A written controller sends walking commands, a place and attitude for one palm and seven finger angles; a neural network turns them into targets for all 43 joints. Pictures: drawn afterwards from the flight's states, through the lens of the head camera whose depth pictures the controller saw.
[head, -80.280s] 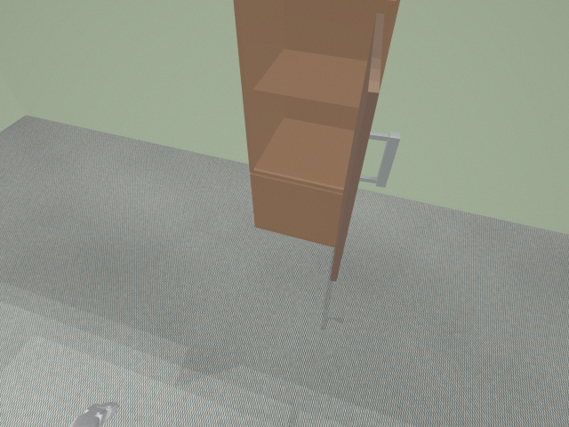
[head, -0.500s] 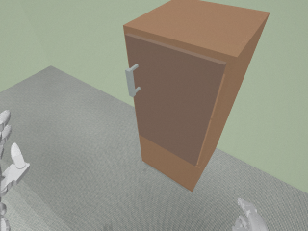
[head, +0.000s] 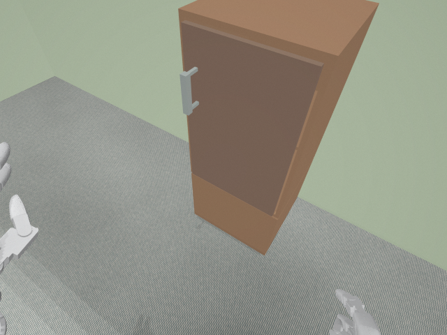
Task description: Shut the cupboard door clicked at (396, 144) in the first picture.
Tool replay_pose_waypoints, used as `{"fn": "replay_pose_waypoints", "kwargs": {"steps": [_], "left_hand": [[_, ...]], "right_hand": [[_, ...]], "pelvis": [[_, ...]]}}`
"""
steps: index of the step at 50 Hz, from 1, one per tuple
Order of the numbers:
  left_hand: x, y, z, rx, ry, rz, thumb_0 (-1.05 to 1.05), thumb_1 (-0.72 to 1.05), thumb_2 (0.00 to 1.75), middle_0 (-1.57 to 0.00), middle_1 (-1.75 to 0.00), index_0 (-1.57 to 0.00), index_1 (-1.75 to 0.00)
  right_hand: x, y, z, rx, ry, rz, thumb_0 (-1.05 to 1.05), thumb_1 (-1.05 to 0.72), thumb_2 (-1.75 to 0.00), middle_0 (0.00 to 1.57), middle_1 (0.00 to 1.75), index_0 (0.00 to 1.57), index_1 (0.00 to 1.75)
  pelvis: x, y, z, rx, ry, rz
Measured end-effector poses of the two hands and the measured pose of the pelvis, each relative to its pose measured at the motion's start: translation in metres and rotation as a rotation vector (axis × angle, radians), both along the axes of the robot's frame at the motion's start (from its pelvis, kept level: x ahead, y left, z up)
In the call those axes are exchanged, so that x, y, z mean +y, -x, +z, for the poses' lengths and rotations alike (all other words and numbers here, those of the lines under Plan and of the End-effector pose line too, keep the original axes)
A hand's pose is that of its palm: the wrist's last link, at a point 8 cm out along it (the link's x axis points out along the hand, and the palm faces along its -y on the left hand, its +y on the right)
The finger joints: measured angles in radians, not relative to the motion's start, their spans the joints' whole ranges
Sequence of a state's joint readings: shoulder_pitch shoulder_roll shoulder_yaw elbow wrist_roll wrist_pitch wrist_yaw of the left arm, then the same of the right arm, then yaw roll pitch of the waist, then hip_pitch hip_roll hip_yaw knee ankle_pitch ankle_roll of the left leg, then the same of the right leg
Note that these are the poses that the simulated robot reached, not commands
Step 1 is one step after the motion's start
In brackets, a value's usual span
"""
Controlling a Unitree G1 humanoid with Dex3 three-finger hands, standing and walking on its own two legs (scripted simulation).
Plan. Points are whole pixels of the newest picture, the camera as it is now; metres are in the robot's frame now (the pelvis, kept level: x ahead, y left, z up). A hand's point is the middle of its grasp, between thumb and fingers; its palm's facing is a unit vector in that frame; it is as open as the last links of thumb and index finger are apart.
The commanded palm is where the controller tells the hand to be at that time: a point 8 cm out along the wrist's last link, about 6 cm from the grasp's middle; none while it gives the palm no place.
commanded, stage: step back with the hand held close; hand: left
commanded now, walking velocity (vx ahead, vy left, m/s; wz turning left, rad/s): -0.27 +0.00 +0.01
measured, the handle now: (190, 91) +0.73 +0.12 +0.03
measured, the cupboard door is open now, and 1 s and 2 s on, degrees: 0 0 0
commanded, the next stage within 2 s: stop stepping back and stand still in 0.54 s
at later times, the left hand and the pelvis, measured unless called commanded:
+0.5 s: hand (4, 307) +0.13 +0.24 +0.17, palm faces +0.30 -0.84 -0.45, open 7.4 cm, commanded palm +0.06 +0.30 +0.19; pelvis -0.08 +0.00 +0.01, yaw +0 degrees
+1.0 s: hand out of the picture -0.04 +0.30 +0.21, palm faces +0.44 -0.80 -0.42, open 7.4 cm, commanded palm -0.08 +0.34 +0.19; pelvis -0.22 +0.04 -0.01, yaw -2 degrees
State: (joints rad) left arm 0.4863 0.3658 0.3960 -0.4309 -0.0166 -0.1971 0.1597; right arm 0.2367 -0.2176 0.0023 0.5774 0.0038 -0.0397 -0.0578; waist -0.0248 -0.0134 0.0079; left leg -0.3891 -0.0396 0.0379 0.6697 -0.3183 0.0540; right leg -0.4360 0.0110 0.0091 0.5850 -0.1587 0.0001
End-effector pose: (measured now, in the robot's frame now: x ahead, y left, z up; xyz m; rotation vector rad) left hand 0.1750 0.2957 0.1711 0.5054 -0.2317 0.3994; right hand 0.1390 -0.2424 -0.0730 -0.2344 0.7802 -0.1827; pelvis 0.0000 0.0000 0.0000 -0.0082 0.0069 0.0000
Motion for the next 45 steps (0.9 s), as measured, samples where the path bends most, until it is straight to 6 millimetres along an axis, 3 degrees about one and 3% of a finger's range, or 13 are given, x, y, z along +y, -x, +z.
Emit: {"fn": "replay_pose_waypoints", "kwargs": {"steps": [3,6,11,15,18,21,24,28,32,36,41,45], "left_hand": [[-0.001,0.015,0.005,-0.009,-0.042,-0.033,0.02,0.89,0.9,-0.22,-0.3,-0.21,-0.3],[0.004,0.031,0.024,-0.063,-0.128,-0.029,0.02,0.89,0.9,-0.22,-0.3,-0.21,-0.3],[0.018,0.052,0.051,-0.159,-0.188,0.06,0.02,0.89,0.9,-0.22,-0.3,-0.21,-0.3],[0.016,0.051,0.032,-0.111,-0.094,0.081,0.01,0.89,0.9,-0.21,-0.3,-0.21,-0.3],[0.001,0.049,0.008,-0.026,-0.006,0.027,0.01,0.9,0.9,-0.21,-0.3,-0.2,-0.3],[-0.017,0.058,-0.002,0.017,0.02,-0.074,0.02,0.9,0.9,-0.21,-0.3,-0.2,-0.3],[-0.02,0.077,0.008,-0.01,-0.026,-0.155,0.02,0.89,0.9,-0.22,-0.3,-0.21,-0.3],[0.006,0.108,0.033,-0.108,-0.133,-0.147,0.02,0.88,0.9,-0.22,-0.3,-0.22,-0.3],[0.043,0.134,0.045,-0.154,-0.165,-0.039,0.01,0.89,0.9,-0.22,-0.3,-0.22,-0.3],[0.069,0.161,0.036,-0.097,-0.075,0.065,0.01,0.89,0.9,-0.21,-0.3,-0.21,-0.3],[0.056,0.196,0.015,-0.021,0.061,0.058,0.02,0.9,0.9,-0.21,-0.3,-0.2,-0.3],[0.032,0.226,0.02,-0.07,-0.004,-0.045,0.02,0.9,0.9,-0.21,-0.3,-0.2,-0.3]], "right_hand": [[-0.001,0.015,0.003,0.02,0.029,-0.002,0.01,-0.9,-0.9,0.21,0.3,0.2,0.3],[-0.001,0.025,0.004,0.008,0.049,-0.003,0.01,-0.9,-0.9,0.21,0.3,0.2,0.3],[0.002,0.026,0.003,-0.025,0.028,0.008,0.01,-0.9,-0.9,0.21,0.3,0.2,0.3],[0.003,0.026,0.001,-0.038,-0.002,0.031,0.01,-0.9,-0.9,0.21,0.3,0.2,0.3],[0.001,0.032,0.003,-0.045,-0.013,0.03,0.01,-0.9,-0.9,0.21,0.3,0.2,0.3],[-0.002,0.042,0.013,-0.071,-0.003,0.006,0.01,-0.9,-0.9,0.21,0.3,0.2,0.3],[-0.004,0.057,0.025,-0.087,0.032,-0.017,0.01,-0.9,-0.9,0.21,0.3,0.2,0.3],[-0.002,0.079,0.034,-0.072,0.103,-0.024,0.01,-0.9,-0.9,0.21,0.3,0.2,0.3],[0.011,0.101,0.032,-0.065,0.118,-0.017,0.01,-0.9,-0.9,0.2,0.3,0.2,0.3],[0.036,0.125,0.031,-0.045,0.066,0.012,0.01,-0.9,-0.9,0.2,0.3,0.2,0.3],[0.066,0.151,0.033,-0.046,0.017,0.082,0.01,-0.9,-0.9,0.21,0.3,0.2,0.3],[0.077,0.169,0.02,-0.1,-0.003,0.141,0.01,-0.9,-0.9,0.21,0.3,0.2,0.3]], "pelvis": [[0.001,0.01,-0.001,0.004,0.0,0.008],[0.002,0.014,-0.001,-0.003,0.016,0.026],[0.0,0.017,0.003,0.024,0.038,0.012],[-0.005,0.038,0.004,0.033,0.028,-0.016],[-0.006,0.056,0.006,0.024,0.027,-0.019],[-0.007,0.071,0.005,0.014,0.031,-0.017],[-0.003,0.082,0.005,0.005,0.033,-0.007],[0.009,0.094,0.003,0.009,0.046,0.007],[0.024,0.116,0.006,0.003,0.087,0.016],[0.032,0.136,0.017,0.03,0.115,0.026],[0.034,0.17,0.022,0.061,0.091,0.02],[0.032,0.211,0.002,0.063,0.009,-0.001]]}}
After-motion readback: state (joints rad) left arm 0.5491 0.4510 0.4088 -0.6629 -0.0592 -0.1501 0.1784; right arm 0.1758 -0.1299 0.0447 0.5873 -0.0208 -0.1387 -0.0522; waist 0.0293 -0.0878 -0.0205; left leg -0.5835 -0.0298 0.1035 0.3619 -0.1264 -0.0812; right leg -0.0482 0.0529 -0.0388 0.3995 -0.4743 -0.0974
